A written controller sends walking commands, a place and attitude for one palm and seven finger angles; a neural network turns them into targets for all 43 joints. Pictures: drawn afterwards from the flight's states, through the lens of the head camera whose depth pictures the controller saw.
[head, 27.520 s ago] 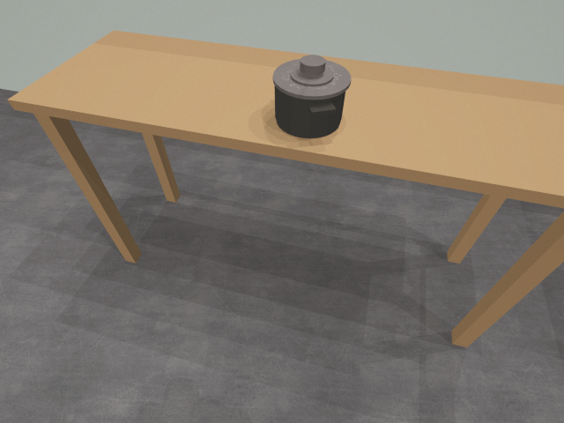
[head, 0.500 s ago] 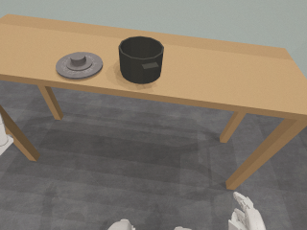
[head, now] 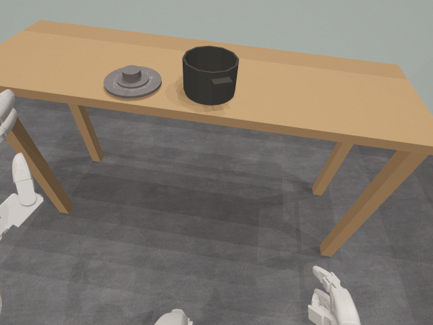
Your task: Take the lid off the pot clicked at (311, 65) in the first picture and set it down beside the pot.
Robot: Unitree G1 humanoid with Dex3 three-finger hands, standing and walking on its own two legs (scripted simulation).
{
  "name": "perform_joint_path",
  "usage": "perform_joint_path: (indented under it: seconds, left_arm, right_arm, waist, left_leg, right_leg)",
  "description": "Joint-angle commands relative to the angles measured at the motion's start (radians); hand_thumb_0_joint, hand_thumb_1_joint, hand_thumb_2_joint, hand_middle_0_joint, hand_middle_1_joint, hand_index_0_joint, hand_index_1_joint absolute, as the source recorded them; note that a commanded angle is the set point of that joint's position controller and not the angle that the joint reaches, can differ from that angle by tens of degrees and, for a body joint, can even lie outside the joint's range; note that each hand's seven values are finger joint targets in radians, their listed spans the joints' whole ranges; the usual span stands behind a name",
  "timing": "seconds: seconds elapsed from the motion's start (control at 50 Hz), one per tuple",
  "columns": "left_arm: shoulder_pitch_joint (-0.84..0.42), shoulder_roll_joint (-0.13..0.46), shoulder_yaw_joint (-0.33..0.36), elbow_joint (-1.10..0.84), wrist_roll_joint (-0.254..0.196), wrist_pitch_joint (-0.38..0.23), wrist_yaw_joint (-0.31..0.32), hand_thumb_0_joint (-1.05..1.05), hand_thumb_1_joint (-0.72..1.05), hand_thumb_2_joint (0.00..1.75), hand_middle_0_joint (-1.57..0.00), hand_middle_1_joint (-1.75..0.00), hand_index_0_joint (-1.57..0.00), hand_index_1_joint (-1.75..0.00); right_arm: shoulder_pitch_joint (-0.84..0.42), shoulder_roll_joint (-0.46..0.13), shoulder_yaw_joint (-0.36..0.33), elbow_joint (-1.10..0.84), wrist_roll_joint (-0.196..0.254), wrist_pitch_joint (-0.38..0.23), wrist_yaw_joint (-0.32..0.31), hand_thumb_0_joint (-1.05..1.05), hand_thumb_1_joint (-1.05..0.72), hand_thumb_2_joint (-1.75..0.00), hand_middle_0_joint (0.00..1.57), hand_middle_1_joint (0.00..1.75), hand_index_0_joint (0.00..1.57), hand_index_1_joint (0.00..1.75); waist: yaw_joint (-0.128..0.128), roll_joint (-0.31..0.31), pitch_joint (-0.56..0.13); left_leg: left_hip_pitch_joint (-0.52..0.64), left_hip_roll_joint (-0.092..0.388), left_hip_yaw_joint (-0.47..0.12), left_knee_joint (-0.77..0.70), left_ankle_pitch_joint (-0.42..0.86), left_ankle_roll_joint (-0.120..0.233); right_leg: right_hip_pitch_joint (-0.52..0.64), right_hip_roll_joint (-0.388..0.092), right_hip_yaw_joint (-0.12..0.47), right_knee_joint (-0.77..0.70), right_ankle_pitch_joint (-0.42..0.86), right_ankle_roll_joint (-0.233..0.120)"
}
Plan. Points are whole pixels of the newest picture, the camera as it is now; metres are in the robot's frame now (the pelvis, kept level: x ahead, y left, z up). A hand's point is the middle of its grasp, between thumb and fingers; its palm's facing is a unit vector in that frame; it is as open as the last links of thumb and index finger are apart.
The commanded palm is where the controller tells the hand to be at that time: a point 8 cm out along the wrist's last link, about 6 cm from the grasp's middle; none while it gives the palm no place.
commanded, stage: stop stepping back and stand still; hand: left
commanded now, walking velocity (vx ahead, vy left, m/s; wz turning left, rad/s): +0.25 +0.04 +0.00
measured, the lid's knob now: (131, 72) +0.74 +0.33 +0.06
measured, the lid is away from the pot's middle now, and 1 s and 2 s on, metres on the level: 0.23 0.23 0.23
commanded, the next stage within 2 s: let the arm hang, fingers relaxed in 1.06 s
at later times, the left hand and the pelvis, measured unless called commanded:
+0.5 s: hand out of the picture +0.10 +0.27 +0.23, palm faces +0.45 -0.82 -0.34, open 7.4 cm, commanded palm +0.05 +0.31 +0.24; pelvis -0.08 +0.03 +0.00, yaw +0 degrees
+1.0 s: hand out of the picture +0.00 +0.27 -0.14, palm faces +0.06 -0.96 -0.26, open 7.4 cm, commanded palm none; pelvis -0.13 +0.06 -0.02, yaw +4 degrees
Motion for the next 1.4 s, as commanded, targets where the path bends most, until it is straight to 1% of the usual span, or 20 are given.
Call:
perform_joint_path:
  seconds: [0.0,0.08,0.16,0.42,0.5,0.54,0.64,0.68,0.7,0.72,0.74,0.86,0.94,1.0,1.04,1.06,1.1,1.18,1.24,1.38]
  left_arm:
    - [0.027,0.259,0.194,-0.3,-0.019,-0.011,0.031,0.0,0.9,0.9,-0.2,-0.3,-0.2,-0.3]
    - [0.075,0.238,0.189,-0.428,-0.029,-0.04,0.05,0.0,0.9,0.9,-0.2,-0.3,-0.2,-0.3]
    - [0.081,0.2,0.213,-0.287,-0.021,-0.039,0.053,0.0,0.9,0.9,-0.2,-0.3,-0.2,-0.3]
    - [-0.031,0.191,0.155,-0.322,-0.006,-0.012,0.069,0.0,0.9,0.9,-0.2,-0.3,-0.2,-0.3]
    - [-0.107,0.167,0.147,-0.287,-0.007,0.006,0.076,0.0,0.9,0.9,-0.2,-0.3,-0.2,-0.3]
    - [-0.139,0.211,0.175,-0.241,0.003,0.014,0.066,0.0,0.9,0.9,-0.2,-0.3,-0.2,-0.3]
    - [0.034,0.176,0.136,-0.224,-0.026,0.036,0.046,0.0,0.9,0.9,-0.2,-0.3,-0.2,-0.3]
    - [0.013,0.218,0.154,-0.278,-0.021,0.032,0.038,0.0,0.9,0.9,-0.2,-0.3,-0.2,-0.3]
    - [-0.086,0.261,0.185,-0.335,-0.035,0.016,0.039,0.0,0.9,0.9,-0.2,-0.3,-0.2,-0.3]
    - [-0.059,0.23,0.178,-0.273,-0.03,0.02,0.042,0.0,0.9,0.9,-0.2,-0.3,-0.2,-0.3]
    - [-0.093,-0.111,-0.239,0.621,0.084,0.199,-0.055,0.0,0.9,0.9,-0.2,-0.3,-0.2,-0.3]
    - [-0.161,-0.028,-0.311,0.909,0.062,0.267,-0.091,0.0,0.9,0.9,-0.2,-0.3,-0.2,-0.3]
    - [-0.225,-0.057,-0.328,1.073,0.048,0.265,-0.129,0.0,0.9,0.9,-0.2,-0.3,-0.2,-0.3]
    - [-0.122,-0.052,-0.342,1.265,0.049,0.271,-0.136,0.0,0.9,0.9,-0.2,-0.3,-0.2,-0.3]
    - [0.006,-0.042,-0.349,1.4,0.044,0.254,-0.142,0.0,0.9,0.9,-0.2,-0.3,-0.2,-0.3]
    - [0.017,-0.016,-0.34,1.432,0.048,0.245,-0.127,0.0,0.9,0.9,-0.2,-0.3,-0.2,-0.3]
    - [-0.087,-0.019,-0.351,1.461,0.043,0.231,-0.105,0.0,0.9,0.9,-0.2,-0.3,-0.2,-0.3]
    - [-0.158,-0.083,-0.356,1.545,0.045,0.233,-0.092,0.0,0.9,0.9,-0.2,-0.3,-0.2,-0.3]
    - [-0.051,-0.141,-0.381,1.609,0.029,0.24,-0.098,0.0,0.9,0.9,-0.2,-0.3,-0.2,-0.3]
    - [-0.083,-0.148,-0.395,1.702,0.034,0.235,-0.089,0.0,0.9,0.9,-0.2,-0.3,-0.2,-0.3]
  right_arm:
    - [-0.062,-0.113,-0.046,-0.214,0.02,-0.015,-0.038,0.0,-0.9,-0.9,0.2,0.3,0.2,0.3]
    - [-0.059,-0.168,-0.031,-0.229,0.023,-0.035,-0.056,0.0,-0.9,-0.9,0.2,0.3,0.2,0.3]
    - [-0.04,-0.172,-0.041,-0.226,0.029,-0.056,-0.068,0.0,-0.9,-0.9,0.2,0.3,0.2,0.3]
    - [0.007,-0.146,-0.042,-0.148,-0.005,-0.029,-0.069,0.0,-0.9,-0.9,0.2,0.3,0.2,0.3]
    - [-0.025,-0.17,-0.027,-0.162,0.004,-0.032,-0.076,0.0,-0.9,-0.9,0.2,0.3,0.2,0.3]
    - [-0.019,-0.145,-0.039,-0.168,-0.001,-0.051,-0.05,0.0,-0.9,-0.9,0.2,0.3,0.2,0.3]
    - [-0.063,-0.134,-0.028,-0.19,0.019,-0.019,-0.041,0.0,-0.9,-0.9,0.2,0.3,0.2,0.3]
    - [-0.046,-0.118,-0.038,-0.201,0.016,0.013,-0.04,0.0,-0.9,-0.9,0.2,0.3,0.2,0.3]
    - [-0.043,-0.135,-0.034,-0.17,0.002,0.016,-0.044,0.0,-0.9,-0.9,0.2,0.3,0.2,0.3]
    - [-0.029,-0.117,-0.026,-0.155,0.013,0.0,-0.042,0.0,-0.9,-0.9,0.2,0.3,0.2,0.3]
    - [0.017,-0.217,-0.085,0.053,0.022,-0.053,0.043,0.0,-0.9,-0.9,0.2,0.3,0.2,0.3]
    - [0.136,-0.167,-0.057,-0.018,0.007,0.1,0.045,0.0,-0.9,-0.9,0.2,0.3,0.2,0.3]
    - [0.146,-0.324,-0.084,0.004,-0.03,0.092,0.018,0.0,-0.9,-0.9,0.2,0.3,0.2,0.3]
    - [0.021,-0.278,-0.063,0.044,-0.021,0.082,0.006,0.0,-0.9,-0.9,0.2,0.3,0.2,0.3]
    - [0.042,-0.228,-0.053,0.098,-0.012,0.09,0.002,0.0,-0.9,-0.9,0.2,0.3,0.2,0.3]
    - [0.064,-0.149,-0.048,0.101,0.003,0.099,-0.001,0.0,-0.9,-0.9,0.2,0.3,0.2,0.3]
    - [0.08,-0.112,-0.051,0.154,0.012,0.104,0.003,0.0,-0.9,-0.9,0.2,0.3,0.2,0.3]
    - [0.224,-0.075,-0.048,0.278,0.018,0.09,-0.004,0.0,-0.9,-0.9,0.2,0.3,0.2,0.3]
    - [0.204,-0.139,-0.039,0.311,0.011,0.07,-0.025,0.0,-0.9,-0.9,0.2,0.3,0.2,0.3]
    - [0.154,-0.095,-0.034,0.383,0.02,0.065,-0.026,0.0,-0.9,-0.9,0.2,0.3,0.2,0.3]
  waist:
    - [-0.03,-0.26,-0.045]
    - [-0.029,0.143,-0.086]
    - [-0.049,0.214,-0.023]
    - [-0.071,-0.075,-0.034]
    - [-0.066,0.357,0.05]
    - [-0.039,0.236,0.049]
    - [-0.03,0.181,-0.025]
    - [-0.036,-0.219,0.018]
    - [-0.045,-0.177,0.016]
    - [-0.048,-0.184,-0.021]
    - [-0.115,-0.055,-0.027]
    - [-0.088,-0.24,0.143]
    - [-0.08,0.109,0.087]
    - [0.0,0.263,0.035]
    - [0.027,0.085,0.008]
    - [0.01,-0.163,0.056]
    - [-0.043,-0.083,0.1]
    - [-0.106,-0.084,0.036]
    - [-0.041,0.072,-0.005]
    - [-0.039,0.009,0.015]
  left_leg:
    - [0.173,-0.03,-0.053,0.159,-0.263,0.016]
    - [0.286,0.066,-0.139,-0.345,0.091,0.056]
    - [0.105,0.105,-0.254,-0.542,-0.531,0.057]
    - [0.321,-0.048,0.0,-0.021,-0.293,0.034]
    - [0.149,0.171,-0.402,-0.538,-0.795,0.112]
    - [-0.068,0.213,-0.405,-0.625,-0.667,0.115]
    - [-0.04,0.089,-0.128,-0.428,-0.53,0.03]
    - [-0.062,-0.061,-0.007,0.192,-0.291,0.0]
    - [-0.021,-0.043,-0.031,0.374,-0.218,-0.01]
    - [-0.022,-0.032,-0.057,0.381,-0.2,0.004]
    - [-0.117,0.081,-0.002,0.428,-0.29,0.005]
    - [0.23,-0.026,0.038,-0.012,-0.261,0.041]
    - [0.126,0.337,-0.519,-0.522,-0.499,0.235]
    - [-0.044,0.248,-0.298,-0.467,-0.433,0.151]
    - [0.0,0.093,-0.093,-0.227,-0.387,0.06]
    - [-0.036,-0.034,0.008,-0.007,-0.333,0.02]
    - [0.05,-0.039,-0.041,0.196,-0.267,0.025]
    - [0.272,-0.018,-0.048,-0.076,-0.18,0.043]
    - [0.429,0.135,-0.225,-0.345,0.08,0.114]
    - [0.382,0.072,-0.133,-0.372,0.112,0.083]
  right_leg:
    - [-0.144,-0.334,0.261,-0.266,0.225,-0.153]
    - [0.007,-0.101,0.065,-0.054,0.179,-0.007]
    - [0.068,-0.008,-0.02,-0.051,-0.128,0.023]
    - [-0.216,-0.228,0.156,-0.245,-0.453,-0.121]
    - [-0.231,0.036,-0.118,0.364,-0.313,-0.008]
    - [-0.065,0.027,-0.069,0.636,-0.225,-0.002]
    - [0.253,-0.001,-0.123,-0.043,-0.243,-0.044]
    - [0.055,-0.349,0.438,-0.439,-0.46,-0.188]
    - [-0.064,-0.426,0.449,-0.449,-0.295,-0.234]
    - [-0.008,-0.38,0.411,-0.416,-0.26,-0.209]
    - [-0.002,-0.411,0.054,-0.2,0.076,-0.151]
    - [-0.262,-0.295,0.063,-0.122,-0.175,-0.103]
    - [-0.28,-0.098,0.011,0.435,-0.237,0.026]
    - [-0.041,-0.107,0.016,0.378,-0.21,0.019]
    - [0.098,-0.078,0.027,0.009,-0.141,0.015]
    - [0.039,-0.191,0.267,-0.199,-0.241,-0.035]
    - [-0.087,-0.337,0.494,-0.373,-0.216,-0.146]
    - [-0.05,-0.258,0.231,-0.224,0.13,-0.141]
    - [-0.054,-0.101,0.061,-0.11,0.062,-0.014]
    - [0.094,-0.127,0.05,-0.183,0.19,-0.006]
